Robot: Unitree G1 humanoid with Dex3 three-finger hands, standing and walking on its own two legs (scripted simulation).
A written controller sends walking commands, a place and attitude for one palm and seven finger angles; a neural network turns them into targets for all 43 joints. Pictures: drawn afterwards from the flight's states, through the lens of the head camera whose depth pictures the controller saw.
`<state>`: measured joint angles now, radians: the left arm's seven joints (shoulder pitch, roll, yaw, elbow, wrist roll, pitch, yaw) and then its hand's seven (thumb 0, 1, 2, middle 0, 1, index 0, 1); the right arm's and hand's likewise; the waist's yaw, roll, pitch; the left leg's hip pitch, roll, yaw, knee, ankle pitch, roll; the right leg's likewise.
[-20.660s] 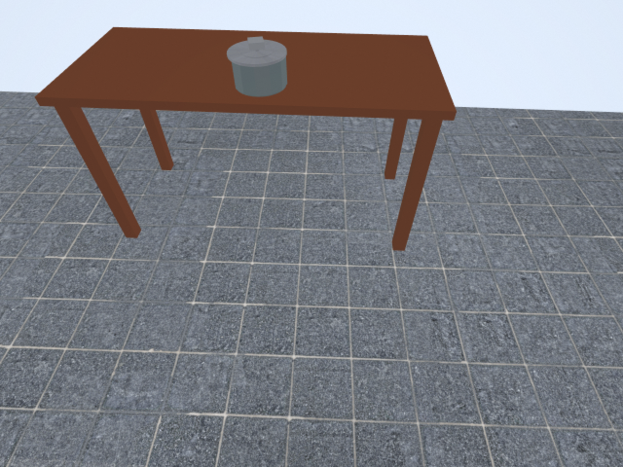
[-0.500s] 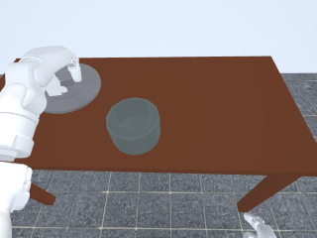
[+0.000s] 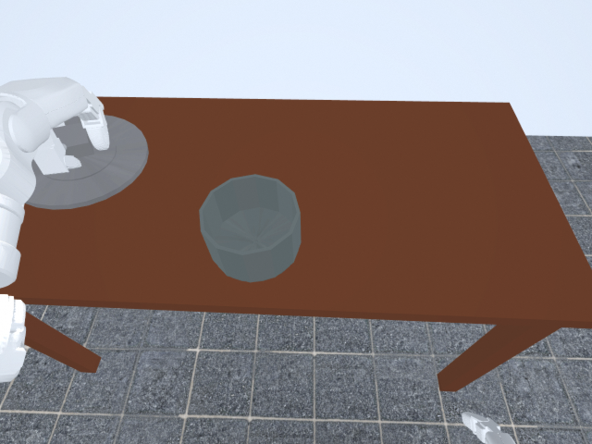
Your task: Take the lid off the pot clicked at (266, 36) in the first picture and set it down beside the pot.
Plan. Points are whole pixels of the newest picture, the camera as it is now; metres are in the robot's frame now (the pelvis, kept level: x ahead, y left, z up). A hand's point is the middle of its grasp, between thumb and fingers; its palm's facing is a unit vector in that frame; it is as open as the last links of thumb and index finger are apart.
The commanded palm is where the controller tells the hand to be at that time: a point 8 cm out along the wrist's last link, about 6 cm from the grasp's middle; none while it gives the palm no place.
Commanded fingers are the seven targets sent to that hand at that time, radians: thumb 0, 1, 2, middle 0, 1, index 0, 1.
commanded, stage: move the lid sideways beside the pot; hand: left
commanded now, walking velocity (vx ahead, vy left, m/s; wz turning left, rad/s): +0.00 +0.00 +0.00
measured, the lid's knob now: (70, 141) +0.46 +0.31 +0.16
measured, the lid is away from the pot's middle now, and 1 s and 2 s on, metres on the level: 0.22 0.24 0.24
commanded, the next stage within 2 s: lower the lid onto the table in 0.30 s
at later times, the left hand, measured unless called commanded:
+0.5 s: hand (47, 148) +0.44 +0.32 +0.17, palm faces -0.35 -0.07 -0.93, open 6.9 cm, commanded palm +0.44 +0.32 +0.24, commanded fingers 0.00 0.57 1.11 -0.77 -0.99 -0.92 -1.04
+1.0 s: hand (68, 164) +0.45 +0.32 +0.13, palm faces -0.38 -0.06 -0.92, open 6.8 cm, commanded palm +0.45 +0.32 +0.21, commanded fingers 0.00 0.57 1.11 -0.77 -0.99 -0.92 -1.04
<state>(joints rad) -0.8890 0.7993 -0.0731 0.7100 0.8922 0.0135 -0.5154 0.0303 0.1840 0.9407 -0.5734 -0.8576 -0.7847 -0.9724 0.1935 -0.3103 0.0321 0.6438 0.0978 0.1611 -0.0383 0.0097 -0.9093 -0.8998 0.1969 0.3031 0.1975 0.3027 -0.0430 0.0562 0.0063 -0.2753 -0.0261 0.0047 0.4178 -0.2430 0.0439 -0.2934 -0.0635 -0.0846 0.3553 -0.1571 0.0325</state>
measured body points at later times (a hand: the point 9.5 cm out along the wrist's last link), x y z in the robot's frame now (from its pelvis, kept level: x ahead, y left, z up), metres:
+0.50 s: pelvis +0.00 +0.01 +0.00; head +0.07 +0.00 +0.44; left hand +0.45 +0.32 +0.22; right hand +0.10 -0.27 -0.13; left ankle -0.02 +0.09 -0.74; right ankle +0.01 -0.15 -0.74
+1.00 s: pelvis +0.01 +0.01 +0.00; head +0.08 +0.00 +0.44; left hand +0.46 +0.32 +0.18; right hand +0.11 -0.26 -0.13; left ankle -0.02 +0.09 -0.74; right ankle +0.01 -0.15 -0.74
